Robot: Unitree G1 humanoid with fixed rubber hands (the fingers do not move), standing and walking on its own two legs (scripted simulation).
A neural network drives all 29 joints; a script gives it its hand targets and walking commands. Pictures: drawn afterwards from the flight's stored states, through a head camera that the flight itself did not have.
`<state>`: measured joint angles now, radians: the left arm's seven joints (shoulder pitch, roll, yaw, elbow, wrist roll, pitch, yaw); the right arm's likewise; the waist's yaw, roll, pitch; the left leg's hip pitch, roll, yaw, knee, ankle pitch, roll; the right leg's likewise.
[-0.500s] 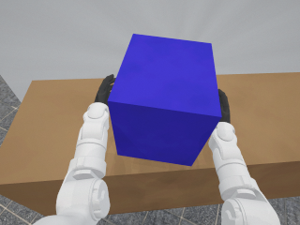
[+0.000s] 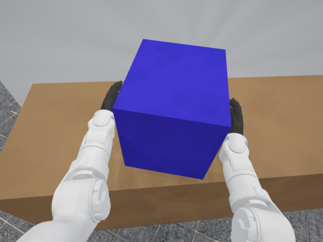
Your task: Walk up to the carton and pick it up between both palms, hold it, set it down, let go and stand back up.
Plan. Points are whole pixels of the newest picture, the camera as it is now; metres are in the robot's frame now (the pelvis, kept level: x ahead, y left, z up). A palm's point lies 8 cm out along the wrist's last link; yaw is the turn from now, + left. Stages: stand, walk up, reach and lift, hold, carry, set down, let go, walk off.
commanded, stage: set down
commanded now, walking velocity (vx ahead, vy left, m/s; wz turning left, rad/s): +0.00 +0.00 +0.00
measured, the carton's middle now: (173, 110) +0.45 -0.03 +0.04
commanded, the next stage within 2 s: none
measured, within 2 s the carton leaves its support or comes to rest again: rests again in 0.92 s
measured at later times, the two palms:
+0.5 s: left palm (113, 115) +0.43 +0.14 +0.05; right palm (231, 134) +0.36 -0.18 +0.04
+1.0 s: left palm (116, 116) +0.44 +0.13 +0.02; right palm (228, 140) +0.36 -0.18 +0.01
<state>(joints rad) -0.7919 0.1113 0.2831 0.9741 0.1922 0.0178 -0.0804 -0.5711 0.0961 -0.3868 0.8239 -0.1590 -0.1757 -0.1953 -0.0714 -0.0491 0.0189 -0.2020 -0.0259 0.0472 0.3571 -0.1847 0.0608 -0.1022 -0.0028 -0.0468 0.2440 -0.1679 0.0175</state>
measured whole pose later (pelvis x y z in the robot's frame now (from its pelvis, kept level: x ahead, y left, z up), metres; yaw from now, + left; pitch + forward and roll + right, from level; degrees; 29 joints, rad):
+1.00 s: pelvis +0.00 +0.00 -0.01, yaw -1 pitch +14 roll -3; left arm -0.95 0.18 0.30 1.36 0.20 -0.29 -0.08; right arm -0.62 0.15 -0.59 0.96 -0.31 -0.38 -0.20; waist -0.09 -0.04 -0.06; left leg -0.50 0.00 0.05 0.47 -0.21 0.06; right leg -0.39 0.01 -0.06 0.34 -0.18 0.01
